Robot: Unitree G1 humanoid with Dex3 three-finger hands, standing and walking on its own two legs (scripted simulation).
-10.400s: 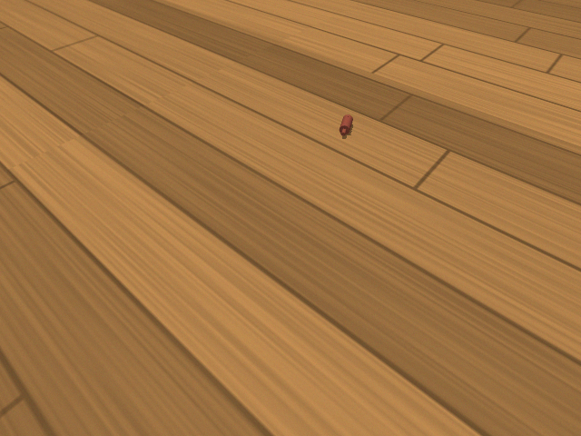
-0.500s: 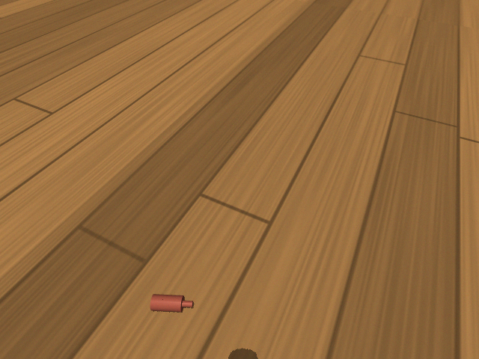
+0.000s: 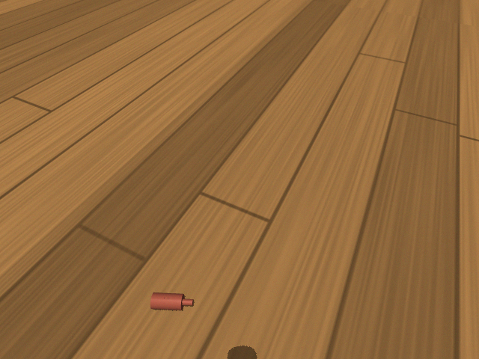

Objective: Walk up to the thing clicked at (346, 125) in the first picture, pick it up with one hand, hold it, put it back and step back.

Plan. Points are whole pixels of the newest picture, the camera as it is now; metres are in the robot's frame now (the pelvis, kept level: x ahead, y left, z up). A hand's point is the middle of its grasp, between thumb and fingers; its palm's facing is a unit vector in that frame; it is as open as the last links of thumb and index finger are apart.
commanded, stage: stand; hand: left
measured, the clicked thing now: (172, 301) +0.51 +0.28 -0.75
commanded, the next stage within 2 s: walk up in 0.32 s
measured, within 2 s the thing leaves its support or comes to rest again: neither
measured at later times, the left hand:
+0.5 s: hand out of the picture +0.05 +0.31 -0.15, palm faces +0.05 -0.91 -0.42, open 7.3 cm
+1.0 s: hand out of the picture +0.14 +0.38 -0.18, palm faces -0.02 -0.93 -0.38, open 7.3 cm
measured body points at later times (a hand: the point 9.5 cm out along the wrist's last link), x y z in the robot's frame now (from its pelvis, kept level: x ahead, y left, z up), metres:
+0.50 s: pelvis +0.02 +0.03 -0.01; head +0.03 +0.02 +0.44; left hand +0.05 +0.35 -0.12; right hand +0.10 -0.30 -0.13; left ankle +0.02 +0.17 -0.71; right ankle -0.02 -0.12 -0.75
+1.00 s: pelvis +0.09 +0.10 -0.03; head +0.14 +0.11 +0.42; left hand +0.14 +0.42 -0.15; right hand +0.19 -0.22 -0.14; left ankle +0.12 +0.23 -0.75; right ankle +0.10 -0.03 -0.72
